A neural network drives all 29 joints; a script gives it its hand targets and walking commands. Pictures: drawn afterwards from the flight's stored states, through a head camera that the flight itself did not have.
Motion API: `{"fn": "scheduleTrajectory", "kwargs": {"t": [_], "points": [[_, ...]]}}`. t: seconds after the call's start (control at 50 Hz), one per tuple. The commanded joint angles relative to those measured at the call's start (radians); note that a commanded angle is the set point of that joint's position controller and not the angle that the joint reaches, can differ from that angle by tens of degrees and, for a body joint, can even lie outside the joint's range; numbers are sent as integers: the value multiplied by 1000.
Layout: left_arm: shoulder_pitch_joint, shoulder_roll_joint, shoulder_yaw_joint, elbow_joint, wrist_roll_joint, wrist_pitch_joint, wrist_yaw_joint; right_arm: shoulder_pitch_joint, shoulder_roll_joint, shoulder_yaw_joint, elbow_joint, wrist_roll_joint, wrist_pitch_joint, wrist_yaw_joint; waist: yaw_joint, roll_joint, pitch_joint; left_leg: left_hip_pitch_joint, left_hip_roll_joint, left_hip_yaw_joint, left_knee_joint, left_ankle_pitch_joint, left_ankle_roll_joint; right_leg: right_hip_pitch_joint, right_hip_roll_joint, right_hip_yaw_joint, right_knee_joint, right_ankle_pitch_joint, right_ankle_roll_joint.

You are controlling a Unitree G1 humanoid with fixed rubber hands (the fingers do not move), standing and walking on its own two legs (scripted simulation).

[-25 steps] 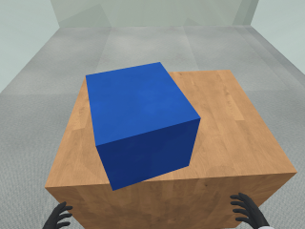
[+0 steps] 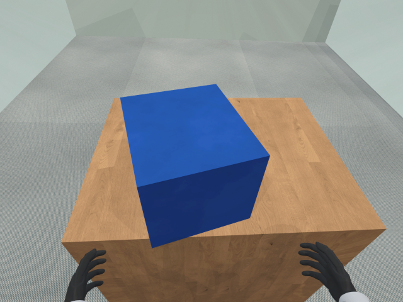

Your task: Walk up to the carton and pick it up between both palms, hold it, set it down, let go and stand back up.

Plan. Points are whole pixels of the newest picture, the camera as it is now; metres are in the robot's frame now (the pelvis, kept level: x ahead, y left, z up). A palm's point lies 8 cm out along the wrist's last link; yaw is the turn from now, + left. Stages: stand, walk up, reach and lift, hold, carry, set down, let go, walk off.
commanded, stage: reach and lift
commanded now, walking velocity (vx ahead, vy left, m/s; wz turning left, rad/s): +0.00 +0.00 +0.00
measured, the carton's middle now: (186, 159) +0.47 +0.06 +0.02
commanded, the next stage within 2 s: none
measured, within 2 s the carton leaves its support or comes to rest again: neither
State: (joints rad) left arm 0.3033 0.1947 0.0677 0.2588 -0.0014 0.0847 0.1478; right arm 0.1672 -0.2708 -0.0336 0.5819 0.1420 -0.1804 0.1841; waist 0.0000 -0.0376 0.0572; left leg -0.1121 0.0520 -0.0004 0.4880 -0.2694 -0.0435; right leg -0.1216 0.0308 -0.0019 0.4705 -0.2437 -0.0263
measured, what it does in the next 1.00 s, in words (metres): stands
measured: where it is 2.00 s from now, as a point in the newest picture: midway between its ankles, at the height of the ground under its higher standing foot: outside the picture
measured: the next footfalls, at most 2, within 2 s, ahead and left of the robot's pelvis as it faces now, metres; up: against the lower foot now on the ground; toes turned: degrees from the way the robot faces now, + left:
none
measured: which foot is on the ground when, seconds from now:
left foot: down 0.00-1.00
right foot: down 0.00-1.00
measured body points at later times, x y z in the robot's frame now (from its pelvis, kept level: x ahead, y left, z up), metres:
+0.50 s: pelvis +0.00 +0.00 +0.00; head -0.02 +0.01 +0.45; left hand +0.19 +0.23 +0.00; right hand +0.22 -0.24 +0.00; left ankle +0.00 +0.14 -0.74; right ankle +0.01 -0.11 -0.74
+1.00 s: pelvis +0.00 +0.00 +0.00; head +0.00 +0.01 +0.45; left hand +0.26 +0.23 +0.04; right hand +0.25 -0.24 +0.04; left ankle +0.00 +0.14 -0.74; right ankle +0.01 -0.11 -0.74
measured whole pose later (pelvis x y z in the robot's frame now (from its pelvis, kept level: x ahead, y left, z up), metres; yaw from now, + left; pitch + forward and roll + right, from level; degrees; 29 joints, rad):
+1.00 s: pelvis +0.00 +0.00 +0.00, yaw +0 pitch -4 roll +0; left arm 0.10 0.15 0.07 0.05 -0.07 0.18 0.23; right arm 0.12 -0.35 -0.03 0.26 0.34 -0.08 0.18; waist 0.01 -0.01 0.05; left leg -0.16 0.05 0.00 0.49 -0.26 -0.04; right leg -0.17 0.03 0.00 0.47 -0.24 -0.03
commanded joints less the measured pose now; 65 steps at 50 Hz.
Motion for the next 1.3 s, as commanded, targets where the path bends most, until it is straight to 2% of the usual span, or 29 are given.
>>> {"fn": "scheduleTrajectory", "kwargs": {"t": [0.0, 0.06, 0.14, 0.2, 0.22, 0.26, 0.28, 0.32, 0.36, 0.38, 0.4, 0.42, 0.48, 0.56, 0.66, 0.68, 0.7, 0.72, 0.76, 0.8, 0.84, 0.88, 0.92, 0.94, 1.06, 1.1, 1.2, 1.24, 1.28], "points": [[-34, 0, 6, -213, -31, -69, 23, 5, -253, -41, -180, 94, -46, 19, 80, 44, -87, -23, -49, 43, -162, 203, -20, -24, 20, 7, -137, 111, -25], [-16, -11, 7, -226, -41, -92, 32, 0, -254, -37, -202, 110, -61, 18, 100, 37, -93, -20, -50, 50, -149, 238, -19, -30, 15, 10, -136, 120, -23], [-15, -20, 4, -275, -58, -126, 39, -1, -266, -26, -238, 132, -83, 21, 107, 9, -105, -11, -51, 54, -136, 260, -18, -38, 17, 13, -135, 146, -20], [-39, -24, -16, -286, -61, -138, 48, -34, -269, -10, -261, 156, -89, 28, 112, 30, -112, -37, -48, 54, -138, 212, -17, -40, 16, 25, -139, 87, -30], [-52, -27, -21, -284, -66, -144, 52, -33, -275, -24, -264, 154, -88, 27, 103, 4, -99, -39, -50, 59, -144, 164, -10, -62, 16, 26, -137, 50, -22], [-34, -34, -36, -319, -79, -151, 60, -30, -296, -26, -263, 166, -87, 32, 103, 14, -106, -40, -46, 57, -145, 175, -10, -57, 24, 16, -132, 65, -29], [-46, -37, -25, -307, -78, -147, 63, -47, -296, -19, -283, 169, -85, 33, 121, -10, -84, -51, -38, 56, -151, 154, -6, -66, 20, 18, -142, 41, -31], [-16, -38, -56, -332, -82, -154, 67, -6, -285, -7, -290, 192, -88, 36, 118, 18, -112, -47, -42, 58, -141, 212, -8, -55, 17, 24, -137, 80, -34], [-39, -29, -36, -341, -80, -163, 70, -33, -307, -10, -298, 204, -97, 35, 119, 3, -132, -32, -45, 58, -129, 244, -8, -52, 31, 15, -125, 115, -28], [-37, -31, -35, -344, -73, -166, 71, -20, -292, 9, -310, 214, -100, 33, 126, 12, -131, -34, -46, 54, -129, 233, -5, -36, 28, 23, -132, 113, -33], [-50, -23, -28, -347, -85, -165, 73, -48, -307, 2, -327, 215, -99, 31, 129, -11, -125, -43, -45, 61, -126, 219, -1, -53, 25, 22, -131, 101, -31], [-72, -31, -47, -369, -93, -171, 76, -65, -297, 6, -325, 231, -99, 33, 134, 15, -133, -44, -38, 60, -132, 193, -3, -60, 23, 25, -132, 76, -34], [-92, -33, -59, -387, -99, -166, 85, -90, -312, 0, -336, 247, -88, 37, 126, 12, -141, -56, -38, 56, -134, 175, -2, -65, 28, 20, -125, 59, -36], [-147, -34, -39, -329, -90, -135, 86, -153, -307, 23, -370, 251, -63, 30, 134, 8, -127, -82, -47, 65, -145, 156, 9, -53, 11, 35, -145, 51, -38], [-212, -27, -22, -357, -93, -85, 90, -208, -309, 20, -414, 250, -18, 19, 140, 12, -160, -84, -44, 64, -161, 130, 9, -36, 11, 38, -153, 48, -38], [-241, -19, -2, -361, -86, -72, 92, -235, -309, 18, -428, 261, -11, 15, 147, 11, -180, -80, -49, 65, -159, 139, 9, -29, 11, 45, -146, 60, -32], [-222, -26, -7, -365, -93, -58, 90, -225, -330, 6, -439, 242, -6, 15, 132, -9, -181, -82, -50, 70, -158, 148, 9, -26, 10, 39, -151, 65, -32], [-266, -12, 6, -369, -96, -56, 88, -254, -318, 8, -461, 244, 1, 3, 145, 7, -192, -84, -49, 71, -154, 151, 10, -18, 9, 44, -143, 76, -34], [-257, -9, 14, -417, -98, -30, 88, -243, -340, -4, -474, 241, 14, -5, 136, 10, -213, -53, -50, 73, -144, 243, 5, -4, 15, 36, -140, 155, -35], [-255, -7, 34, -401, -106, -4, 82, -251, -348, -4, -493, 242, 28, -12, 138, -1, -210, -41, -53, 77, -145, 275, 5, -8, 15, 41, -148, 178, -32], [-315, 3, 46, -411, -95, 25, 82, -296, -359, -1, -495, 257, 43, -17, 143, 31, -230, -39, -56, 76, -140, 292, 0, -3, 14, 45, -147, 177, -39], [-353, -1, 48, -428, -102, 43, 83, -332, -359, -1, -513, 264, 56, -19, 145, 28, -225, -37, -51, 72, -146, 291, 4, -3, 17, 40, -150, 179, -44], [-380, 1, 46, -468, -108, 65, 80, -352, -370, -19, -524, 264, 71, -24, 129, 28, -248, -24, -55, 69, -141, 307, 0, 4, 22, 42, -149, 194, -44], [-378, -8, 47, -450, -108, 79, 78, -366, -373, -11, -532, 279, 74, -20, 144, 48, -241, -19, -51, 68, -143, 323, -2, -17, 23, 44, -149, 189, -47], [-476, 7, 75, -416, -113, 163, 67, -466, -387, -8, -472, 277, 144, -22, 143, 36, -205, -42, -49, 69, -164, 270, 4, -25, 16, 45, -164, 140, -47], [-532, 23, 92, -428, -123, 186, 69, -544, -403, -13, -485, 276, 161, -25, 158, 29, -233, -43, -49, 72, -170, 273, 9, -23, 15, 49, -162, 147, -50], [-582, 42, 126, -408, -137, 247, 55, -616, -396, 5, -456, 274, 215, -41, 149, 4, -240, -56, -53, 73, -168, 296, 15, 10, 15, 52, -166, 186, -44], [-624, 43, 135, -386, -133, 273, 53, -652, -394, 6, -414, 276, 239, -44, 148, 25, -249, -70, -53, 76, -178, 280, 14, 14, 10, 55, -164, 170, -38], [-668, 54, 139, -408, -139, 287, 52, -707, -395, 7, -436, 277, 251, -48, 150, 31, -288, -56, -52, 74, -171, 291, 11, 16, 16, 51, -156, 166, -37]]}}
